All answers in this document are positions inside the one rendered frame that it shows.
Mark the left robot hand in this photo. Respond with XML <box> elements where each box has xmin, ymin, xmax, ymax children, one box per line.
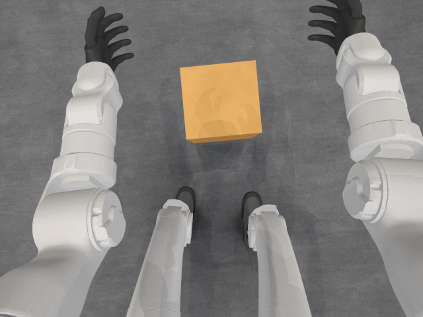
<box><xmin>84</xmin><ymin>6</ymin><xmax>134</xmax><ymax>72</ymax></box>

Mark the left robot shin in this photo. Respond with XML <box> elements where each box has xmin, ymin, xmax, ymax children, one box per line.
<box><xmin>157</xmin><ymin>199</ymin><xmax>189</xmax><ymax>219</ymax></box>

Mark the robot right thigh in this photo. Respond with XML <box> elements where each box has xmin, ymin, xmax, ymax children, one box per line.
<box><xmin>248</xmin><ymin>211</ymin><xmax>312</xmax><ymax>317</ymax></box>

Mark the right robot hand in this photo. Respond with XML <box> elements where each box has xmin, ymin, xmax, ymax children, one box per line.
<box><xmin>308</xmin><ymin>0</ymin><xmax>366</xmax><ymax>56</ymax></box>

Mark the carton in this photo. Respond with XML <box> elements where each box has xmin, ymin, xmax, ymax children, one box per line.
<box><xmin>180</xmin><ymin>60</ymin><xmax>262</xmax><ymax>143</ymax></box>

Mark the robot right upper arm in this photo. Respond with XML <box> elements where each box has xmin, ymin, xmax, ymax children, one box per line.
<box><xmin>342</xmin><ymin>157</ymin><xmax>423</xmax><ymax>317</ymax></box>

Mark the robot left upper arm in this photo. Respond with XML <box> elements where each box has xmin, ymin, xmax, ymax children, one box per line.
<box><xmin>0</xmin><ymin>187</ymin><xmax>126</xmax><ymax>317</ymax></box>

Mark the left robot forearm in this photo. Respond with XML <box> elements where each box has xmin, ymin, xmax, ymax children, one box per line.
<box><xmin>32</xmin><ymin>61</ymin><xmax>123</xmax><ymax>244</ymax></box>

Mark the right robot forearm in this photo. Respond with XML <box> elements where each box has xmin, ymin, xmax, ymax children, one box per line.
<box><xmin>336</xmin><ymin>32</ymin><xmax>423</xmax><ymax>162</ymax></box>

